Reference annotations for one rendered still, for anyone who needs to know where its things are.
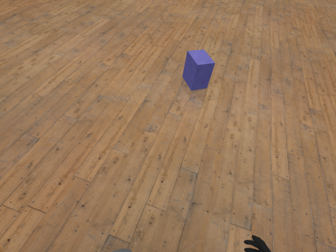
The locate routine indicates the carton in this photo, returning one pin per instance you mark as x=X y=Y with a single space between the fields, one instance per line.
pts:
x=198 y=69

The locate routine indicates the robot right hand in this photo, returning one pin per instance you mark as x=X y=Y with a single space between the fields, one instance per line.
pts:
x=258 y=243

